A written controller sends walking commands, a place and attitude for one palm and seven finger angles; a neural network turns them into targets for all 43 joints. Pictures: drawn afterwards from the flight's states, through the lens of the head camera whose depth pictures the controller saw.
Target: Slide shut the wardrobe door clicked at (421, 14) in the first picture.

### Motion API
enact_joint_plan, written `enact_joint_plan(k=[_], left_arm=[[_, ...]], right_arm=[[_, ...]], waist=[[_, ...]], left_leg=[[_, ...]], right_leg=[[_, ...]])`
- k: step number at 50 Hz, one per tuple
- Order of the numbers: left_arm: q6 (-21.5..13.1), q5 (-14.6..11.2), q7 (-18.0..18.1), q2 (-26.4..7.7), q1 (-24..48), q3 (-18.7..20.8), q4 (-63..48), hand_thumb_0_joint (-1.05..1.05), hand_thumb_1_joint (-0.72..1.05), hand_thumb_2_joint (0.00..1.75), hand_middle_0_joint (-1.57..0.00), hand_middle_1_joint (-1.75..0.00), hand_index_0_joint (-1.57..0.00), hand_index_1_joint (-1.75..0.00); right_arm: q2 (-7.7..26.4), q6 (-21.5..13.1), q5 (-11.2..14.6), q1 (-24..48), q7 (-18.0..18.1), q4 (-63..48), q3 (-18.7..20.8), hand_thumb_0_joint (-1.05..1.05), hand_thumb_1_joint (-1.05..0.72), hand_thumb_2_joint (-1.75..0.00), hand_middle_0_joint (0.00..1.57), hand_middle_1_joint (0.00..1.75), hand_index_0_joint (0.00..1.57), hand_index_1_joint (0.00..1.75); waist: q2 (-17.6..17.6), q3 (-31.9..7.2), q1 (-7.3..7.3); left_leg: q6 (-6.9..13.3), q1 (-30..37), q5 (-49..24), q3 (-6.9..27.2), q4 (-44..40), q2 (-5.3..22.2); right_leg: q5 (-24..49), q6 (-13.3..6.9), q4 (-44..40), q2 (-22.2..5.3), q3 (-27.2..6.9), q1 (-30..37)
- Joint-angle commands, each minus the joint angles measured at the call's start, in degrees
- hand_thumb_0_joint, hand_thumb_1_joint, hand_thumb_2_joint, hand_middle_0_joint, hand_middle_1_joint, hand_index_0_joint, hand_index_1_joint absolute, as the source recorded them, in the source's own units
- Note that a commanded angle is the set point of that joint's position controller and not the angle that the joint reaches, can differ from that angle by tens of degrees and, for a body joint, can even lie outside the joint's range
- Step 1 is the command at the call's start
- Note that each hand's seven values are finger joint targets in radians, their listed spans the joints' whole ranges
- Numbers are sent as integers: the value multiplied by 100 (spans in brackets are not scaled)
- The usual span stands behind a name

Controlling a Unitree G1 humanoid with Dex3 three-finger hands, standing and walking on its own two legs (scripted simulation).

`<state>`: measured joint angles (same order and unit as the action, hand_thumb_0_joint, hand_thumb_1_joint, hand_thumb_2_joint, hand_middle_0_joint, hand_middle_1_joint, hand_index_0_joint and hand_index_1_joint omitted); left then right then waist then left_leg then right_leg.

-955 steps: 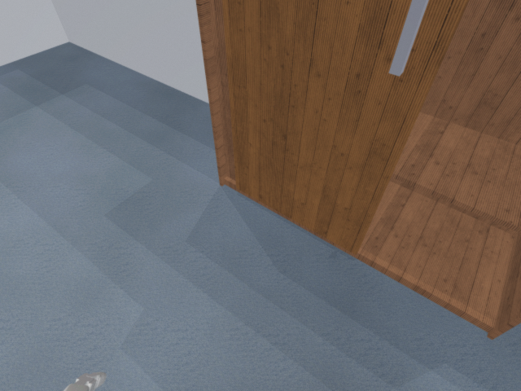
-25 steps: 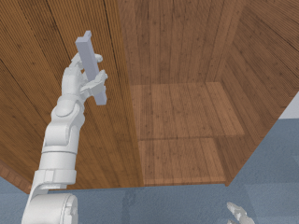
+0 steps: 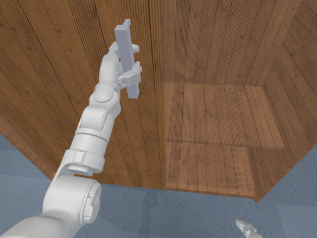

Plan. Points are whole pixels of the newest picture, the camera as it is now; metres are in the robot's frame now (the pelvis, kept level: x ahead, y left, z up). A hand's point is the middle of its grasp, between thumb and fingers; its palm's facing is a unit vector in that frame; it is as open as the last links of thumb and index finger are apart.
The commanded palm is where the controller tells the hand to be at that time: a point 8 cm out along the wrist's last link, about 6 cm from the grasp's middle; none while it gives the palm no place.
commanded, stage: tug the door sideways, standing still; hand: left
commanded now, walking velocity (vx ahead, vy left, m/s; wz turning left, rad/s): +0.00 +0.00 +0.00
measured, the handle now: (130, 61) +0.50 +0.10 +0.21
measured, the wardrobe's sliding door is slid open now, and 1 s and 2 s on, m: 0.55 0.51 0.26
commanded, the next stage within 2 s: step sideways, sliding the door along in 0.34 s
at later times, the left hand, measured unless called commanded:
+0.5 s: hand (146, 74) +0.44 +0.06 +0.21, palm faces -0.01 -1.00 -0.07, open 6.4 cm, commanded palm +0.42 +0.09 +0.21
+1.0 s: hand (151, 75) +0.45 +0.05 +0.20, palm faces +0.12 -0.99 -0.06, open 6.4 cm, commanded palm +0.42 +0.04 +0.21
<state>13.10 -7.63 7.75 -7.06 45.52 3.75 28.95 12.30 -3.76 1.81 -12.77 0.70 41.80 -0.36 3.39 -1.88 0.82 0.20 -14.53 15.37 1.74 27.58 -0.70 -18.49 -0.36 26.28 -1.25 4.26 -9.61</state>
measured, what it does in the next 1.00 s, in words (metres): lifts its left foot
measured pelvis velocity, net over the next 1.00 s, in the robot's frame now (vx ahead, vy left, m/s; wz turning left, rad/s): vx -0.02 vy -0.08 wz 0.00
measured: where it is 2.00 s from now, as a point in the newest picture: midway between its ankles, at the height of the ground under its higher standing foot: outside the picture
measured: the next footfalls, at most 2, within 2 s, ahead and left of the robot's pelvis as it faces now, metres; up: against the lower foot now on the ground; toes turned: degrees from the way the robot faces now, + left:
right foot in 1.28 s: +0.16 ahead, -0.35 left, +0.00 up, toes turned +2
left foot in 1.48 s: +0.12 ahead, -0.11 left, +0.00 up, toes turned +13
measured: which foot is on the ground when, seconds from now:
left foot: down 0.00-1.00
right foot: down 0.00-0.96, up 0.98-1.00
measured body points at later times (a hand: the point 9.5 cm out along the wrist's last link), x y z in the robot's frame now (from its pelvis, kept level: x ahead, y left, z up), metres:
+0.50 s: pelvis -0.02 +0.01 +0.00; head +0.00 -0.02 +0.45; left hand +0.43 +0.11 +0.21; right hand +0.08 -0.23 -0.13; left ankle -0.01 +0.12 -0.74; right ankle -0.06 -0.11 -0.74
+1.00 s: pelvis -0.02 -0.08 -0.02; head +0.06 -0.08 +0.42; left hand +0.43 +0.10 +0.20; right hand +0.12 -0.32 -0.14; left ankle +0.00 +0.06 -0.74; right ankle -0.05 -0.13 -0.71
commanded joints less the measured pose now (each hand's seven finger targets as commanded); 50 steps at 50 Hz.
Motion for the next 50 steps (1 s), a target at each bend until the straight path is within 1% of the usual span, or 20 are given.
enact_joint_plan(k=[1, 22, 23, 24, 25, 26, 32, 34, 36, 38, 39, 40, 41, 43, 45, 46, 47, 48, 49, 50], left_arm=[[-803, -120, -518, 773, 3800, -1067, -1550, 0, 90, 90, -45, -140, -45, -140], [-1352, -90, -233, 885, 4900, -1075, -824, 0, 90, 90, -45, -140, -45, -140], [-1813, 387, -125, -2572, 4756, 901, -963, 0, 90, 90, -45, -140, -45, -140], [-1983, 445, -225, -1760, 4552, 313, -789, 0, 90, 90, -45, -140, -45, -140], [-2092, 415, -235, -1776, 4484, 359, -654, 0, 90, 90, -45, -140, -45, -140], [-2140, 371, -351, -1169, 4265, -45, -640, 0, 90, 90, -45, -140, -45, -140], [-2310, 283, -453, -1254, 4120, -58, -981, 0, 90, 90, -45, -140, -45, -140], [-2343, 285, -417, -1471, 4151, 100, -1114, 0, 90, 90, -45, -140, -45, -140], [-2331, 319, -405, -1767, 3986, 355, -1057, 0, 90, 90, -45, -140, -45, -140], [-2268, 385, -440, -1892, 4046, 461, -1053, 0, 90, 90, -45, -140, -45, -140], [-2249, 430, -464, -1895, 4027, 471, -930, 0, 90, 90, -45, -140, -45, -140], [-2245, 378, -437, -1806, 3817, 366, -767, 0, 90, 90, -45, -140, -45, -140], [-2314, 390, -470, -1421, 3837, 183, -931, 0, 90, 90, -45, -140, -45, -140], [-2493, 429, -481, -682, 4064, -408, -1546, 0, 90, 90, -45, -140, -45, -140], [-2568, 390, -430, -435, 4126, -674, -1952, 0, 90, 90, -45, -140, -45, -140], [-2583, 363, -378, -511, 4098, -652, -2162, 0, 90, 90, -45, -140, -45, -140], [-2620, 307, -367, -499, 4018, -658, -2273, 0, 90, 90, -45, -140, -45, -140], [-2631, 165, -415, -192, 4074, -902, -2485, 0, 90, 90, -45, -140, -45, -140], [-2559, 111, -484, -76, 4093, -1058, -2414, 0, 90, 90, -45, -140, -45, -140], [-2476, 106, -534, 195, 3914, -1216, -2196, 0, 90, 90, -45, -140, -45, -140]], right_arm=[[667, -362, -8, 253, 2, -645, 202, 0, -90, -90, 20, 30, 20, 30], [737, -842, 4, -142, -90, -295, 251, 0, -90, -90, 20, 30, 20, 30], [1071, -668, -45, -126, 79, -473, 306, 0, -90, -90, 20, 30, 20, 30], [899, -562, -85, -2, 121, -462, 262, 0, -90, -90, 20, 30, 20, 30], [897, -508, -64, 5, 152, -482, 279, 0, -90, -90, 20, 30, 20, 30], [812, -496, -56, 112, 167, -596, 268, 0, -90, -90, 20, 30, 20, 30], [808, -179, -41, 223, 290, -859, 279, 0, -90, -90, 20, 30, 20, 30], [812, -105, -16, 271, 286, -892, 258, 0, -90, -90, 20, 30, 20, 30], [853, -1, 20, 287, 286, -925, 267, 0, -90, -90, 20, 30, 20, 30], [722, 80, 61, 372, 295, -948, 284, 0, -90, -90, 20, 30, 20, 30], [666, 89, 76, 586, 306, -948, 307, 0, -90, -90, 20, 30, 20, 30], [682, 77, 133, 534, 342, -877, 347, 0, -90, -90, 20, 30, 20, 30], [594, 61, 97, 676, 345, -900, 289, 0, -90, -90, 20, 30, 20, 30], [414, 26, 14, 687, 330, -896, 149, 0, -90, -90, 20, 30, 20, 30], [401, 62, -5, 693, 314, -929, 158, 0, -90, -90, 20, 30, 20, 30], [499, 51, -6, 506, 304, -924, 240, 0, -90, -90, 20, 30, 20, 30], [670, 51, -9, 449, 261, -956, 377, 0, -90, -90, 20, 30, 20, 30], [844, 76, 24, 471, 160, -1004, 474, 0, -90, -90, 20, 30, 20, 30], [650, 81, 107, 580, -15, -1025, 349, 0, -90, -90, 20, 30, 20, 30], [711, 156, 144, 610, -91, -1072, 355, 0, -90, -90, 20, 30, 20, 30]], waist=[[-103, -2260, -644], [-176, -2281, -771], [-361, -1747, -209], [-576, -1703, -340], [-632, -1686, -312], [-605, -1659, -358], [792, -1666, -361], [757, -1662, -317], [174, -1744, -246], [-1614, -1678, -212], [-2405, -1309, -109], [-2235, -1231, -14], [-1531, -1038, 1], [-757, -1166, -124], [-549, -1421, -299], [-405, -1782, -444], [142, -1944, -532], [1400, -2162, -523], [810, -2161, -508], [320, -1584, -536]], left_leg=[[127, 2173, -3062, 142, 246, 79], [50, 2046, -2335, 222, 173, 107], [354, 1287, -2124, 145, 185, 516], [371, 1223, -1848, 73, 118, 466], [406, 1165, -1708, 133, 77, 540], [436, 1286, -1740, 240, 93, 664], [1092, 2262, -1690, 1815, -98, 1784], [1028, 2156, -2278, 1523, 333, 1763], [673, 1401, -2733, 607, 1102, 1328], [210, -246, -1431, -538, 2528, 388], [103, -1202, 743, -470, 3171, 75], [115, -1742, 1406, -270, 3580, 48], [165, -1730, 1375, -119, 3537, 212], [190, -1235, 1022, -349, 2348, 195], [153, 110, -367, -726, 739, 128], [238, 1484, -1436, -721, -195, 184], [574, 3175, -2876, 24, -520, 828], [1263, 4556, -4963, 2277, -101, 2450], [1568, 4393, -4768, 2767, 284, 2881], [1664, 3918, -4463, 2767, 227, 3002]], right_leg=[[2891, -105, -51, 320, -50, -585], [2206, -85, -63, 364, -57, -1000], [1492, 80, -189, 21, -349, -744], [1491, 96, -124, 16, -306, -512], [1363, 71, -31, 4, -266, -474], [1269, 95, 141, 79, -226, -596], [-1141, -78, 1389, 265, -390, -1814], [-944, -157, 828, 235, -445, -1455], [314, -227, -259, 198, -450, -205], [2105, -575, -770, -564, -1190, 1131], [2981, -992, -687, -1083, -1762, 1425], [3808, -1259, -368, -1370, -2065, 1830], [3900, -1250, -146, -1347, -2038, 1716], [4367, -1151, 198, -1058, -1370, 1768], [4241, -871, 778, -722, -544, 1264], [4110, -634, 1728, -519, -207, 485], [2722, -333, 2908, -146, -33, -1166], [-746, -135, 4147, 302, -450, -3081], [-1088, -323, 4847, 179, -1440, -3091], [-1186, -360, 4983, 56, -1598, -3424]])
